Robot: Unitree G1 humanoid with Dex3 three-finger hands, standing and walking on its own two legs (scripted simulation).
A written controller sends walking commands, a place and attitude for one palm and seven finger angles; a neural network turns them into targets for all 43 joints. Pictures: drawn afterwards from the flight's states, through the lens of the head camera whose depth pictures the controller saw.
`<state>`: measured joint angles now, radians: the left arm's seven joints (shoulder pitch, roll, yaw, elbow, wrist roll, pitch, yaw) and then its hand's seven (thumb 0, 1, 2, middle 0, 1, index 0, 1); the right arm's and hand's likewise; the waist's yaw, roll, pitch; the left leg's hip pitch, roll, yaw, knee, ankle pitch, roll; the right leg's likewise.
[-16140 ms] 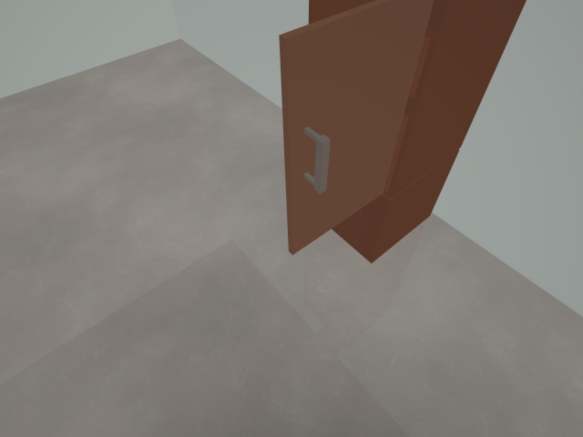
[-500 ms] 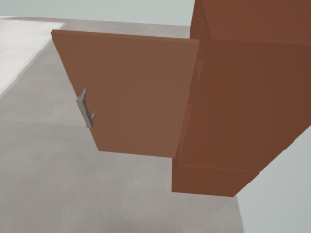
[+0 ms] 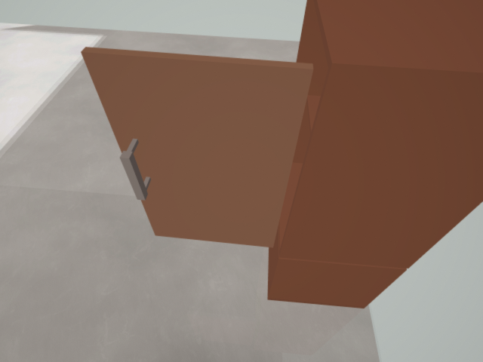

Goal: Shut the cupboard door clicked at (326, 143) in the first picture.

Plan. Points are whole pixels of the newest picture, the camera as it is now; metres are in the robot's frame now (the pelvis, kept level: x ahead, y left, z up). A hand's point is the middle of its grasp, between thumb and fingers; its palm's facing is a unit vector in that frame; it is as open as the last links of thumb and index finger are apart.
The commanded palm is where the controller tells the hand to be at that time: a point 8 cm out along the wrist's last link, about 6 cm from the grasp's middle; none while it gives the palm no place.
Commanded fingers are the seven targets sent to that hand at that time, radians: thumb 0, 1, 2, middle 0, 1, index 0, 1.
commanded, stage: look again from close up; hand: left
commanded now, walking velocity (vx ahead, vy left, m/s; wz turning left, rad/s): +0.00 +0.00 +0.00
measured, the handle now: (138, 170) +0.48 +0.27 -0.01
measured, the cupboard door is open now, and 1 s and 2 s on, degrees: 89 89 89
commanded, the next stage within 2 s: raise the hand and make a fist in 0.10 s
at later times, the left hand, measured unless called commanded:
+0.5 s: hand (145, 335) +0.16 +0.17 -0.03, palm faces -0.01 -1.00 -0.05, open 6.7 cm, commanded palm +0.10 +0.23 -0.06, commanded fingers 0.00 0.90 0.90 -0.47 -0.60 -0.47 -0.60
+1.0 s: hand (128, 345) +0.15 +0.19 -0.04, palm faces -0.02 -1.00 -0.03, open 4.3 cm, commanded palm +0.12 +0.24 -0.04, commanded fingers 0.00 0.90 0.90 -0.93 -1.10 -0.93 -1.10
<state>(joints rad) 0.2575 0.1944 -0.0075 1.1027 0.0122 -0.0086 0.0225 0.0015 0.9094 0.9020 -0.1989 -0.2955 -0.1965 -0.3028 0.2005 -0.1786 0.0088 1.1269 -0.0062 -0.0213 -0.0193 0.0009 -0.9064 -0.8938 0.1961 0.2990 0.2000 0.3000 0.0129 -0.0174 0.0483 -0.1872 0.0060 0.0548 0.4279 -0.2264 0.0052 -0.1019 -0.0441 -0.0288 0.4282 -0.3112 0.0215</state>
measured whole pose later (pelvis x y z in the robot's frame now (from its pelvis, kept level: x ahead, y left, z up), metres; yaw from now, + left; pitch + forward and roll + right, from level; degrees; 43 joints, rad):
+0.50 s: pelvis -0.05 -0.02 -0.07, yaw +1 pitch +11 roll +1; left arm 0.30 0.19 0.19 0.25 -0.26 -0.60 -0.35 0.00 0.91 0.90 -0.31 -0.42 -0.31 -0.43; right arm 0.18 -0.23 -0.07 0.65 0.01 -0.31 0.00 0.01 -0.90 -0.89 0.20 0.30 0.20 0.30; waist -0.02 -0.03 -0.13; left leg -0.78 0.03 0.03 0.98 -0.38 -0.03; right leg -0.71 -0.04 -0.03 1.04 -0.50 -0.01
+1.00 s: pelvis -0.06 +0.00 -0.10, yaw +1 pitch +14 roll -2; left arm 0.41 0.25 0.19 -0.04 -0.31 -0.33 -0.32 0.02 0.90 0.90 -0.76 -0.91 -0.75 -0.91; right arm 0.27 -0.18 0.00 0.56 0.04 -0.23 -0.08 0.01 -0.90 -0.89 0.20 0.30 0.20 0.30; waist 0.00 0.05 -0.13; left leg -0.96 0.05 -0.02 1.17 -0.45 0.00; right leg -0.84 -0.01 -0.07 1.15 -0.55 0.00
